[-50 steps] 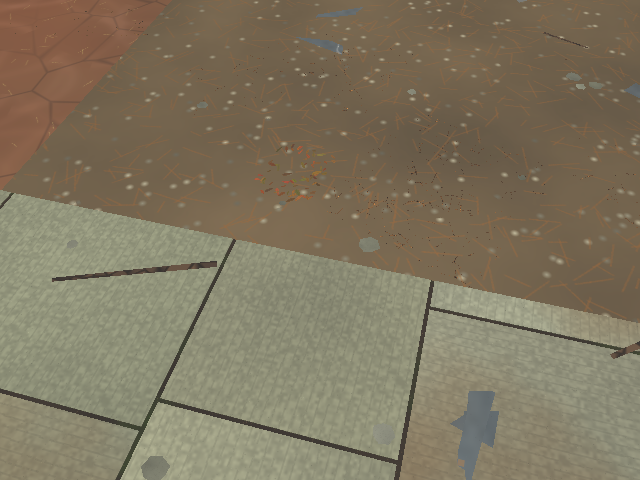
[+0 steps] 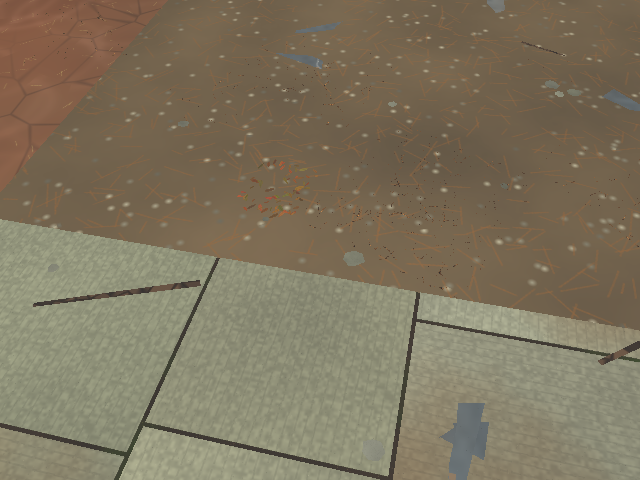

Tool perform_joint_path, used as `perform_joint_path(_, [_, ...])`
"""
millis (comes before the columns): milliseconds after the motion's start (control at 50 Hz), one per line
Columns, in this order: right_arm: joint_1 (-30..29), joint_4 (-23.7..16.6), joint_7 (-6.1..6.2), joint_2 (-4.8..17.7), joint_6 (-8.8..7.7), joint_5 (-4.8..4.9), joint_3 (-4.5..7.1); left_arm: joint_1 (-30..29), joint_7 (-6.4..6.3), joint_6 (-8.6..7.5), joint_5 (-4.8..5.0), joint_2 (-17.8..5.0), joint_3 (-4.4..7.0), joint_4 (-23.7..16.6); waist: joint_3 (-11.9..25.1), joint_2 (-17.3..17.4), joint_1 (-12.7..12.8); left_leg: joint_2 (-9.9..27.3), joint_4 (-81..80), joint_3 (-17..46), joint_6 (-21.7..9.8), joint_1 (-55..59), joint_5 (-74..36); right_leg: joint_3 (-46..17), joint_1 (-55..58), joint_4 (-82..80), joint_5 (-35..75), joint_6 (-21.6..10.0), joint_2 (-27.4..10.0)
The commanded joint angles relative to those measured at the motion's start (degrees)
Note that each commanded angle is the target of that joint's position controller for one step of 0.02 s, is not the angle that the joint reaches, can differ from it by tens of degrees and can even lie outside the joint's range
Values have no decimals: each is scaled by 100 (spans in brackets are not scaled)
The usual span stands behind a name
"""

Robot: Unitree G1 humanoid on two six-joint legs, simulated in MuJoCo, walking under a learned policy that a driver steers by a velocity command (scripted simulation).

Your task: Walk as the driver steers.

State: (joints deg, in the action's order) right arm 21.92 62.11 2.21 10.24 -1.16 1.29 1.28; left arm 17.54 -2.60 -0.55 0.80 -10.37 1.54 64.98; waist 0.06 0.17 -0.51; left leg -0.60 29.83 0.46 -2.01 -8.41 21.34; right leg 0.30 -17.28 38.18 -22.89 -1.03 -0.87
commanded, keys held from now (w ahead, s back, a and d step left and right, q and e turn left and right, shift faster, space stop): w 1.00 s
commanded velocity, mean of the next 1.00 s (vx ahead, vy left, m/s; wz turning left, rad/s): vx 0.43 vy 0.00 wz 0.00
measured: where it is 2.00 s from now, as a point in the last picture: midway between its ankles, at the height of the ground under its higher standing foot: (342, 275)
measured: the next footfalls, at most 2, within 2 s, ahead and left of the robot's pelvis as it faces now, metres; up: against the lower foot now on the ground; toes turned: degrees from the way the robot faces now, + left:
left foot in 0.60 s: +0.46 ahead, +0.10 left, +0.00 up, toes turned +3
right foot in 1.16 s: +0.77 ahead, -0.14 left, +0.00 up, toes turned -2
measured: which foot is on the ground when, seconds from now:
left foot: down 0.00-0.14, up 0.16-0.58, down 0.60-1.00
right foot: down 0.00-0.60, up 0.62-1.00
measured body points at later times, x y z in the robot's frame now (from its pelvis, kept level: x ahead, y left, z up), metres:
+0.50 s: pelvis +0.19 -0.03 +0.00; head +0.22 -0.04 +0.45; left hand +0.07 +0.19 -0.13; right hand +0.40 -0.25 -0.11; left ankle +0.38 +0.11 -0.69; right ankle +0.03 -0.13 -0.73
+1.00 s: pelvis +0.48 +0.01 +0.01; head +0.50 +0.01 +0.46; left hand +0.66 +0.26 -0.10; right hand +0.46 -0.25 -0.13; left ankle +0.42 +0.09 -0.73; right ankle +0.68 -0.17 -0.67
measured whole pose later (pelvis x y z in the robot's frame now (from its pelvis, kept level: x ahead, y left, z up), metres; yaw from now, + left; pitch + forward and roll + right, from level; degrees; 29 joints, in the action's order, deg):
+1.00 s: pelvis +0.48 +0.01 +0.01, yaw +0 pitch +1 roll +2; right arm 21.1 59.0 -0.2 13.1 -5.7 0.5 2.4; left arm 4.8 -0.3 -4.9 0.8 -14.2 3.4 50.3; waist 0.0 -2.2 -4.2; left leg -4.4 10.8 -3.3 -3.5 -0.8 11.6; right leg -1.8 -39.4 39.5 3.4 -0.6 -8.0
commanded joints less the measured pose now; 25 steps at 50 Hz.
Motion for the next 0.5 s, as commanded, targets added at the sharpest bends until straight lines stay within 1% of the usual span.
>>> perform_joint_path(20, [369, -182, 7, 1087, -175, 13, 261, -489, 139, -332, 78, -299, 36, -513, -1354, 1017, -148, 1965, -2194, 2699, -1293, -684, 2380, 30, -1427, 1112, -436, -261, -177])
perform_joint_path(40, [220, -254, -17, 1011, -219, 26, 251, -465, 182, -410, 120, -339, 47, -568, -1342, 935, -56, 1919, -2083, 2512, -1200, -505, 1932, -37, -1482, 847, -606, -354, -286])
perform_joint_path(60, [37, -322, -37, 986, -230, 76, 250, -314, 216, -478, 145, -364, 64, -550, -1243, 810, 91, 1720, -1901, 2099, -1009, -503, 1515, 40, -1082, 179, -500, -423, -274])
perform_joint_path(80, [-204, -393, -56, 1001, -211, 121, 250, 108, 238, -520, 144, -342, 96, -376, -1056, 671, 334, 1364, -1615, 1521, -795, -855, 1144, 341, -81, -692, 70, -430, -71])
perform_joint_path(100, [-225, -428, -76, 993, -190, 120, 247, 641, 244, -515, 101, -392, 170, -108, -800, 487, 483, 1005, -1169, 1099, -665, -1285, 722, 579, 990, -992, 710, -299, 267])
perform_joint_path(120, [-374, -513, -84, 941, -221, 87, 216, 1283, 249, -497, 61, -540, 262, 78, -543, 103, 737, 646, -188, 638, -480, -1734, -150, 124, 1842, -1187, 810, -310, 87])
perform_joint_path(140, [-476, -660, -103, 556, -290, 16, 109, 2115, 212, -495, 67, -1103, 410, 150, -162, -1377, 966, 0, 1997, -231, -86, -2608, -164, -1928, 2651, -2159, 170, -774, -1193])
perform_joint_path(160, [-440, -813, -103, 294, -403, 84, 60, 2421, 292, -580, -12, -1348, 397, 149, 43, -1995, 884, -337, 3459, 168, -77, -3481, 933, -4260, 2815, -3014, -559, -1484, -2179])
perform_joint_path(180, [-502, -835, -132, 525, -479, 177, 107, 1718, 292, -658, -36, -966, 258, -16, -466, -1018, 520, 128, 4285, 557, -227, -3938, 652, -4093, 2402, -2989, -861, -1480, -2301])
perform_joint_path(200, [-592, -846, -187, 599, -536, 187, 117, 1177, 313, -689, -21, -724, 182, -213, -715, -603, 358, 398, 4412, 578, -363, -4055, -2, -3266, 2096, -2970, -692, -1272, -2021])
perform_joint_path(220, [-604, -808, -197, 646, -572, 129, 155, 815, 353, -680, -31, -688, 135, -346, -735, -373, 221, 592, 4160, 470, -405, -3947, -525, -2559, 1907, -3043, -138, -1083, -1724])
perform_joint_path(240, [-699, -807, -204, 807, -578, 65, 234, 721, 373, -656, -39, -595, 90, -399, -768, -347, 173, 722, 3805, 380, -389, -3812, -856, -1955, 1833, -3064, 668, -919, -1489])
perform_joint_path(260, [-729, -789, -239, 848, -553, 41, 280, 834, 366, -604, -63, -435, 35, -376, -686, -421, 171, 776, 3578, 257, -343, -3586, -1053, -1429, 1796, -3058, 1328, -788, -1239])
perform_joint_path(280, [-758, -779, -275, 733, -515, 39, 276, 1042, 339, -567, -83, -421, 17, -332, -619, -505, 191, 768, 3444, 120, -275, -3506, -1169, -1126, 1816, -3029, 1914, -764, -1119])
perform_joint_path(300, [-862, -807, -299, 621, -473, 24, 262, 1215, 302, -538, -90, -483, 17, -299, -593, -476, 207, 762, 3316, 13, -189, -3566, -1261, -941, 1856, -3018, 2371, -800, -1076])
perform_joint_path(320, [-1087, -895, -309, 542, -440, 16, 241, 1304, 262, -519, -103, -576, 21, -301, -632, -423, 230, 764, 3080, -46, -107, -3672, -1379, -832, 1842, -3051, 2655, -847, -1079])
perform_joint_path(360, [-1755, -1175, -311, 431, -424, 0, 179, 1283, 193, -484, -125, -730, 33, -384, -776, -331, 310, 721, 2248, -124, 21, -3730, -1702, -672, 1658, -3174, 2821, -899, -1070])
perform_joint_path(400, [-2330, -1386, -337, 382, -443, 11, 120, 1296, 146, -464, -125, -824, 47, -461, -862, -393, 425, 568, 1355, -265, 65, -3401, -2124, -478, 1421, -3312, 2729, -871, -979])
perform_joint_path(420, [-2523, -1452, -359, 404, -450, 24, 107, 1381, 134, -465, -107, -875, 63, -461, -886, -438, 467, 493, 1059, -342, 63, -3248, -2261, -423, 1402, -3370, 2679, -878, -991])
perform_joint_path(460, [-2829, -1571, -411, 466, -462, 52, 91, 1536, 126, -469, -51, -901, 91, -425, -984, -460, 492, 411, 629, -365, -5, -3104, -2395, -358, 1553, -3405, 2696, -900, -1099])
perform_joint_path(500, [-3038, -1698, -472, 529, -493, 66, 87, 1553, 119, -456, -5, -913, 125, -404, -1029, -465, 422, 384, 306, -297, -147, -3069, -2362, -290, 1921, -3276, 2988, -860, -1251])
